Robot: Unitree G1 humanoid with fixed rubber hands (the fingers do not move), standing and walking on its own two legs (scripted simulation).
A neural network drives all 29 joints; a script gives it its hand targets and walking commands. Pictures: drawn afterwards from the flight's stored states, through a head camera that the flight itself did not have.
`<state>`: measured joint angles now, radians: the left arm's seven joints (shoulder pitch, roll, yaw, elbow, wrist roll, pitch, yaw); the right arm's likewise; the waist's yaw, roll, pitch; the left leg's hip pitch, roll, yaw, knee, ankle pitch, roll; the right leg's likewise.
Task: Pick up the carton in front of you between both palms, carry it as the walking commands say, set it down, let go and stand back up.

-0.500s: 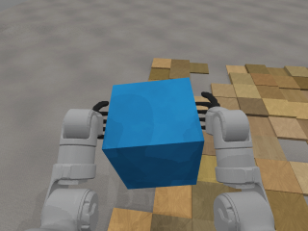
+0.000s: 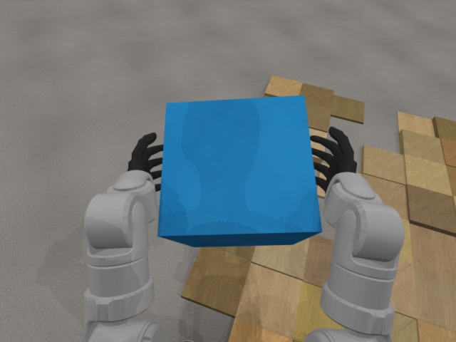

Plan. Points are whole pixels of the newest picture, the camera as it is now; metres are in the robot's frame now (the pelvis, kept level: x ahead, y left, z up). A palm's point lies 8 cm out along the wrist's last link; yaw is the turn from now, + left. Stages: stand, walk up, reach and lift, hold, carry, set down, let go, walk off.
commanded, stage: carry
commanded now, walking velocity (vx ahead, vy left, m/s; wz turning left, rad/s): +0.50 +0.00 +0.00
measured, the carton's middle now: (239, 185) +0.39 +0.04 +0.05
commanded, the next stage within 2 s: none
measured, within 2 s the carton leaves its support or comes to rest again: neither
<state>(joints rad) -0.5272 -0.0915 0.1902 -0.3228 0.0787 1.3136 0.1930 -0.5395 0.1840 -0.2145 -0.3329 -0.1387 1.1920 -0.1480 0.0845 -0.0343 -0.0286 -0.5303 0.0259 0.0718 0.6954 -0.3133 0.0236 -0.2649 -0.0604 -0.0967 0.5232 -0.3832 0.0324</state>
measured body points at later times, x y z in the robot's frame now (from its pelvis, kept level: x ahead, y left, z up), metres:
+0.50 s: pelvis +0.38 +0.01 +0.00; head +0.42 +0.00 +0.45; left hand +0.78 +0.15 +0.12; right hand +0.79 -0.14 +0.15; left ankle +0.29 +0.13 -0.63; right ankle +0.38 -0.02 -0.73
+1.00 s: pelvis +0.76 +0.03 +0.01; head +0.85 +0.03 +0.45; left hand +1.15 +0.13 +0.09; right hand +1.11 -0.15 +0.12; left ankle +0.72 +0.09 -0.74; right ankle +0.82 -0.12 -0.68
